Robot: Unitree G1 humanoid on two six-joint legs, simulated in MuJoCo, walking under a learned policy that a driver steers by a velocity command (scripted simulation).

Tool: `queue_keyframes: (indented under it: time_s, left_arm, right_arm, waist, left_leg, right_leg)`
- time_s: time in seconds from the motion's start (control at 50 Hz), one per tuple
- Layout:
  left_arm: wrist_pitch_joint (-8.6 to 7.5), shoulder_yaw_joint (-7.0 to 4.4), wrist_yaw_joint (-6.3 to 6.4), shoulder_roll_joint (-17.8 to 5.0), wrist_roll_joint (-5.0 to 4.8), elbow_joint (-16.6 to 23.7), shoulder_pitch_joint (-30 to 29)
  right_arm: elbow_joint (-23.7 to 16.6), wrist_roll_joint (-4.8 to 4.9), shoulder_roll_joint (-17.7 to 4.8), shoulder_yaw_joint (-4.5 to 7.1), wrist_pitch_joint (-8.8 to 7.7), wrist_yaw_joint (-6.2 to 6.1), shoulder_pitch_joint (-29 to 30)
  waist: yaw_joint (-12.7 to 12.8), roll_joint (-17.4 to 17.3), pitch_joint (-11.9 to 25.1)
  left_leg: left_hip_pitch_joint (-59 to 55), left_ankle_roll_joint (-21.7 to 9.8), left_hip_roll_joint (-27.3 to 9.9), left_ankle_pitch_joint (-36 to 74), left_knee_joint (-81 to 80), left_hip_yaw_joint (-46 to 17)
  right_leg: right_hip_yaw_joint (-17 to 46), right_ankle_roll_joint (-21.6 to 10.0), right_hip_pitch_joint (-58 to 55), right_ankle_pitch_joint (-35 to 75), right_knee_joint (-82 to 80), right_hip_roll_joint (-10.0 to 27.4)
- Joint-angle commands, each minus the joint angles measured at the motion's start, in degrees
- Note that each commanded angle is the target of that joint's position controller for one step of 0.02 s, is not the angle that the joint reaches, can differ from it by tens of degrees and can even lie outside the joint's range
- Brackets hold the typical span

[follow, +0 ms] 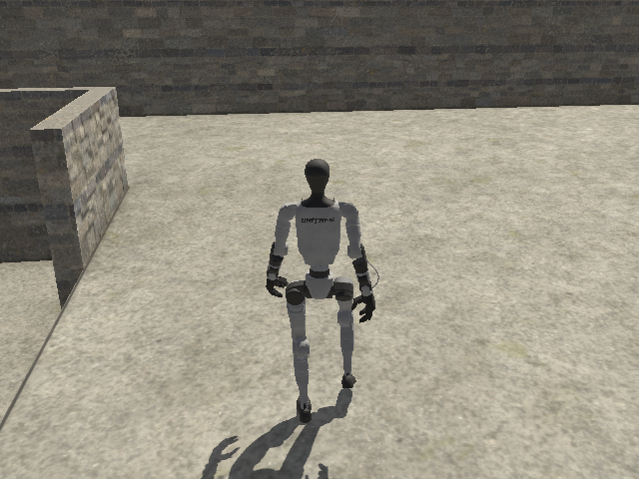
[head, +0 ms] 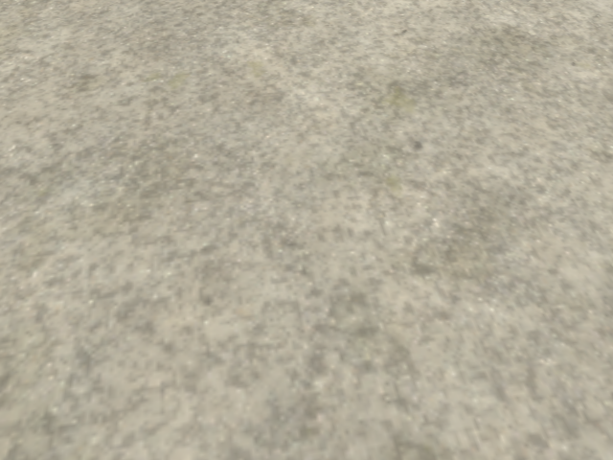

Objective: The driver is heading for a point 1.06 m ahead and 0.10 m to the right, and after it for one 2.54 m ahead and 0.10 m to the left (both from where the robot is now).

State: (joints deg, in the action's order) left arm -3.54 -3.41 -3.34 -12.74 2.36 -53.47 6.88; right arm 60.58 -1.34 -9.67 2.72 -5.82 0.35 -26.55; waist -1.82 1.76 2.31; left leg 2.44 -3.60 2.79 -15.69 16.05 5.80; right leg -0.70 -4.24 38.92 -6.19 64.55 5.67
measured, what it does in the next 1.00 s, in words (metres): walks ahead: right foot, then left foot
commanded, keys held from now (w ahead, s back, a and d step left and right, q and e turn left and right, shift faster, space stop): w+shift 0.78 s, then w+e+shift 0.18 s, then e+shift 0.04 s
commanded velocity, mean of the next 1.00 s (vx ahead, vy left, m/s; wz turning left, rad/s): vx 0.97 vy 0.00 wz -0.08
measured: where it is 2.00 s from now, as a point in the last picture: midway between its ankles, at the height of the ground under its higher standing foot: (310, 213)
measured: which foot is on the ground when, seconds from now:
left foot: down 0.00-0.28, up 0.30-0.72, down 0.74-1.00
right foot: up 0.00-0.24, down 0.26-0.74, up 0.76-1.00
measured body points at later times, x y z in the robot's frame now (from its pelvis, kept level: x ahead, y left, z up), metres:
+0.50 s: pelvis +0.43 -0.04 -0.01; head +0.44 -0.04 +0.44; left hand +0.36 +0.21 -0.15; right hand +0.58 -0.29 -0.12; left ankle +0.50 +0.12 -0.65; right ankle +0.38 -0.10 -0.74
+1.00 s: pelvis +0.92 -0.01 -0.01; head +0.93 -0.01 +0.44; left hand +1.09 +0.23 -0.12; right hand +0.84 -0.27 -0.15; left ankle +0.84 +0.06 -0.74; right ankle +1.02 -0.17 -0.66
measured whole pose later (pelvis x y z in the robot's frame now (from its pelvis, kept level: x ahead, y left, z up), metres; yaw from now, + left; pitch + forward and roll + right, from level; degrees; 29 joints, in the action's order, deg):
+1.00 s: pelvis +0.92 -0.01 -0.01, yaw -6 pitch +0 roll +2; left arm -2.6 -2.0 -2.6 -14.6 1.2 -48.0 8.1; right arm 58.7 -1.2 -14.4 3.3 -7.4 1.1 -26.0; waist -1.5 2.1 -1.3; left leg -0.8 -4.6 5.2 -16.5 15.1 10.9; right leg 1.4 -5.8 42.6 -3.0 63.0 6.5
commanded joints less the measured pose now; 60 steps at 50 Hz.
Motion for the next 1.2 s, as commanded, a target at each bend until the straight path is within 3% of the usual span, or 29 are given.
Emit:
queue_keyframes:
  time_s: [0.02, 0.16, 0.2, 0.24, 0.26, 0.28, 0.3, 0.32, 0.34, 0.4, 0.48, 0.52, 0.58, 0.66, 0.7, 0.72, 0.74, 0.76, 0.78, 0.8, 0.82, 0.86, 0.92, 1.04, 1.1, 1.14, 1.16, 1.18, 1.2]
  left_arm:
    - [0.62, 0.11, -0.37, -1.83, -0.2, 5.44, -8.61]
    - [0.24, 1.06, -0.06, -1.69, -1.28, 10.01, -16.64]
    - [0.18, 0.36, 1.01, -3.76, -1.32, 9.64, -11.71]
    - [-0.07, -1.61, 2.31, -8.12, -1.36, 4.6, 7.76]
    - [-0.27, -2.94, 3.05, -11.08, -0.46, 1.46, 19.25]
    - [-0.49, -4.4, 3.45, -16.11, 1.61, 0.48, 23.0]
    - [-0.55, -4.25, 2.36, -14.81, 0.77, 0.12, 20.93]
    - [-1.03, -3.75, 2.02, -12.12, 0.47, -0.14, 14.09]
    - [-1.74, -2.73, 1.83, -7.74, 0.05, -0.35, 11.61]
    - [-2.93, -0.57, 2.57, -2.27, -0.55, -2.68, 9.91]
    - [-4.35, -0.33, 2.7, -4.62, -1.67, -3.5, 14.49]
    - [-4.67, 0.06, 2.22, -3.95, -2.22, -3.4, 16.58]
    - [-5.49, 0.09, 2.63, -5.88, -3.16, -4.23, 20.58]
    - [-4.56, -0.27, 3.64, -10.26, -1.82, -4.82, 22.72]
    - [-2.91, -1.04, 4.82, -13.0, -0.09, -4.97, 21.51]
    - [-2.02, -1.36, 5.18, -13.51, 0.27, -4.48, 19.08]
    - [-2.04, -0.75, 4.92, -9.79, 0.41, -3.14, 18.61]
    - [-3.18, 1.28, 2.99, 0.04, -3.92, -0.95, 26.96]
    - [-3.88, 0.4, 3.58, -6.41, -3.82, -0.09, 21.01]
    - [-3.86, 0.18, 3.86, -7.15, -3.59, 1.68, 13.32]
    - [-3.71, 0.57, 3.65, -5.81, -3.19, 2.03, 12.06]
    - [-1.48, 1.09, 2.31, -3.06, -1.21, 2.29, 12.81]
    - [1.05, 1.36, 0.87, -1.98, -0.7, 4.6, 9.19]
    - [-0.45, 2.94, -0.66, -0.59, -1.13, 10.76, -5.94]
    - [-0.52, 1.94, -0.86, -3.72, -0.14, 7.62, 3.23]
    - [-0.6, 0.05, 0.15, -8.01, 1.22, 2.83, 19.6]
    - [-1.06, -0.81, 1.15, -9.34, 1.23, 0.81, 24.56]
    - [-1.39, -1.71, 1.99, -14.49, 1.52, 0.39, 21.99]
    - [-2.0, -1.6, 2.1, -15.24, 0.18, 1.96, 23.57]
  right_arm:
    - [-2.41, 0.32, -6.46, 0.82, -1.65, -0.05, -2.27]
    - [-1.68, 0.81, -8.14, 0.69, -2.5, -0.65, -3.92]
    - [-0.98, 0.23, -10.7, 1.14, -1.89, -1.05, -4.27]
    - [-0.69, -0.98, -13.94, 2.14, -0.13, -1.95, -2.78]
    - [-1.61, -0.97, -13.05, 2.17, 0.17, -1.91, -0.63]
    - [-4.13, 1.47, -3.4, 0.26, -0.14, 0.13, -5.18]
    - [-5.3, 2.49, -5.26, 0.67, -1.62, 0.7, -3.89]
    - [-7.88, 2.61, -7.79, 1.28, -1.8, 0.13, 4.11]
    - [-8.77, 2.06, -8.02, 1.08, -2.07, 0.05, 7.54]
    - [-9.52, -0.82, -3.67, 0.08, 0.17, 1.59, 7.28]
    - [-15.14, -1.5, -4.8, -0.77, 1.96, 2.69, 19.22]
    - [-17.11, -1.0, -5.5, -1.15, 1.71, 2.92, 25.06]
    - [-19.71, 0.12, -4.97, -2.13, 1.11, 3.51, 32.06]
    - [-20.05, -0.08, -8.13, -1.33, 0.95, 2.31, 30.99]
    - [-16.43, 0.08, -11.9, 0.36, 1.05, 0.97, 16.71]
    - [-12.5, -0.12, -13.81, 1.49, 1.27, 0.02, 4.48]
    - [-10.61, -1.28, -18.06, 2.96, 1.57, -1.04, -5.45]
    - [-10.65, -2.0, -21.39, 4.08, 1.35, -0.35, -2.75]
    - [-11.21, -1.37, -17.53, 4.02, 1.64, 0.71, 1.62]
    - [-11.06, -1.27, -13.58, 3.1, 0.83, 0.79, 6.66]
    - [-10.11, -1.65, -9.73, 2.25, 0.19, 0.93, 8.29]
    - [-8.08, -1.51, -6.48, 0.95, -0.88, 0.38, 8.69]
    - [-6.37, 0.4, -7.6, 0.94, -2.57, 0.68, 7.45]
    - [-6.18, 1.41, -8.53, 0.03, -3.8, -0.32, 4.12]
    - [-7.73, 2.29, -13.59, 0.96, -3.21, -2.69, 4.37]
    - [-7.73, 2.1, -14.19, 0.96, -1.8, -3.34, 5.52]
    - [-7.81, 2.67, -13.55, 1.15, -0.93, -3.08, 8.29]
    - [-9.28, 2.52, -6.16, -0.09, -0.21, -2.79, 2.06]
    - [-8.62, 6.04, -4.14, -1.2, 0.5, -3.1, -9.17]
  waist:
    - [0.16, -3.23, -11.48]
    - [0.56, -5.13, -11.95]
    - [3.35, -8.85, -6.42]
    - [12.21, -11.24, 3.89]
    - [17.4, -9.56, 9.35]
    - [11.64, 5.69, 16.46]
    - [9.7, 8.98, 19.68]
    - [7.56, 5.04, 8.08]
    - [6.52, -1.97, 2.84]
    - [-0.22, -1.38, -3.13]
    - [0.47, -0.76, -10.96]
    - [2.05, -1.93, -12.26]
    - [4.18, -1.05, -13.32]
    - [2.53, 2.57, -7.23]
    - [-4.96, 5.98, 1.91]
    - [-11.02, 5.25, 7.05]
    - [-13.49, 1.63, 13.3]
    - [-3.65, -21.65, 22.23]
    - [-5.07, -10.4, 18.79]
    - [-4.14, -3.99, 7.97]
    - [-1.83, 1.71, 2.3]
    - [2.4, 0.08, -2.44]
    - [4.24, -3.17, -7.39]
    - [1.87, -1.76, -11.86]
    - [5.34, -6.75, -3.92]
    - [12.34, -9.37, 4.01]
    - [16.1, -6.35, 4.2]
    - [8.41, 9.91, 8.7]
    - [6.6, 4.95, 27.57]
  left_leg:
    - [1.2, -6.6, -13.31, -0.77, -15.18, -12.75]
    - [-7.93, -5.88, -14.12, 37.79, -16.96, -2.76]
    - [-13.64, -4.87, -15.54, 66.35, -5.91, -1.28]
    - [-12.49, -4.04, -16.1, 73.76, 19.2, -0.46]
    - [-0.2, -3.94, -13.69, 60.25, 37.52, -0.62]
    - [24.09, -2.54, -4.75, 14.83, 60.83, -2.47]
    - [33.84, -3.88, 0.95, -8.41, 69.55, -11.84]
    - [39.74, -4.95, -3.38, -1.91, 70.73, -12.1]
    - [38.68, -5.08, -6.0, 2.55, 67.56, -11.13]
    - [31.77, -3.19, -10.2, 3.56, 59.7, -11.24]
    - [40.29, 0.1, -12.71, 10.28, 48.55, -6.38]
    - [37.98, 0.6, -11.27, 17.87, 37.07, -2.78]
    - [28.48, -0.76, -8.61, 27.83, 21.62, 0.91]
    - [25.67, -3.74, -1.76, 21.14, 14.61, 3.56]
    - [12.03, -5.6, 1.48, 12.14, 15.17, 1.8]
    - [0.31, -6.66, 0.57, 10.33, 12.63, 1.03]
    - [-14.12, -8.36, -9.58, -4.11, 17.21, -9.64]
    - [-32.12, -17.18, -26.26, -18.13, 7.01, -46.56]
    - [-28.99, -16.13, -23.86, -20.57, -0.39, -51.29]
    - [-18.9, -13.62, -22.3, -14.11, -0.73, -39.24]
    - [-8.61, -11.57, -20.85, -7.35, -2.58, -32.07]
    - [4.42, -7.3, -17.31, -3.18, -5.64, -21.59]
    - [9.71, -3.49, -15.18, 2.79, -10.1, -11.06]
    - [9.48, 1.94, -8.64, 47.16, -6.7, 8.33]
    - [2.27, 4.16, -10.54, 65.48, 7.5, 9.5]
    - [5.65, 3.62, -12.86, 62.33, 27.83, 6.71]
    - [7.1, 3.3, -7.77, 39.12, 46.89, 8.36]
    - [22.19, 3.34, 0.87, -23.83, 71.24, 5.99]
    - [28.77, 1.76, 2.27, -23.0, 80.3, -15.22]
  right_leg:
    - [-1.95, 1.64, 12.42, 4.88, -6.43, 0.88]
    - [-8.01, -3.06, -2.12, 8.87, -30.1, -3.6]
    - [-10.06, -5.28, -9.8, 2.42, -30.18, -8.38]
    - [-8.82, -7.12, -28.55, -5.0, -31.65, -11.44]
    - [-2.91, -8.45, -45.25, -9.56, -32.3, -6.23]
    - [25.09, -13.43, -62.81, -35.37, -36.6, 11.01]
    - [49.86, -14.19, -63.49, -44.48, -50.17, 15.36]
    - [41.36, -11.79, -55.46, -38.91, -51.82, 12.64]
    - [32.2, -10.87, -46.16, -28.62, -51.95, 11.69]
    - [18.5, -7.67, -28.21, -20.85, -55.7, 5.82]
    - [9.68, -7.8, -23.91, -11.34, -62.09, 2.35]
    - [3.64, -6.77, -23.74, -0.77, -63.29, -1.45]
    - [1.78, -5.96, -25.78, 15.09, -67.98, 0.75]
    - [-1.58, -3.94, -47.1, 53.84, -57.44, 3.5]
    - [-1.75, -3.4, -49.85, 65.62, -37.87, 5.56]
    - [-2.98, -3.15, -45.55, 59.91, -21.89, 4.54]
    - [-2.74, -3.72, -32.37, 39.5, -0.98, 1.07]
    - [1.97, -0.4, -6.76, -17.49, 24.0, -10.98]
    - [6.71, -2.82, 1.65, -15.12, 26.19, -8.12]
    - [6.29, -3.32, 4.14, -9.64, 22.62, -4.42]
    - [6.05, -3.6, 1.45, -7.78, 18.13, -2.23]
    - [6.89, -2.98, -4.54, -6.38, 13.31, 0.42]
    - [5.62, -1.54, -1.14, -3.04, 8.54, 2.55]
    - [-9.4, -1.06, -7.18, 17.01, -23.21, -3.91]
    - [-13.12, -2.79, -19.56, 18.52, -29.28, -11.05]
    - [-4.99, -5.88, -37.46, 17.14, -30.76, -11.3]
    - [0.01, -8.42, -40.62, 26.61, -40.45, -6.28]
    - [11.16, -10.35, -54.75, 78.92, -27.8, 8.59]
    - [27.5, -20.52, -68.76, 87.62, -26.0, 22.79]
